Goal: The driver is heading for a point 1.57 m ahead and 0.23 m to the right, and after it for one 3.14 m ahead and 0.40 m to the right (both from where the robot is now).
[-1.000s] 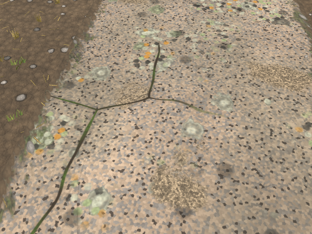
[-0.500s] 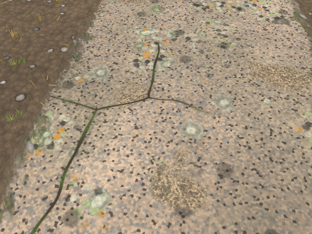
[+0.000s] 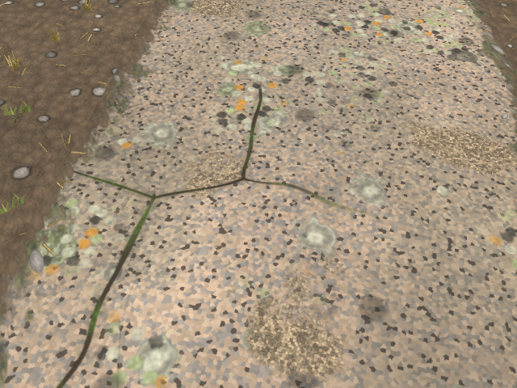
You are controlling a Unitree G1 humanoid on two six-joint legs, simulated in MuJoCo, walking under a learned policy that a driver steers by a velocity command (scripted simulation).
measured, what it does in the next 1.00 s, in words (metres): walks ahead: right foot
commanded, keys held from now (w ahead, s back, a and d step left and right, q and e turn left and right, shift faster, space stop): w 1.00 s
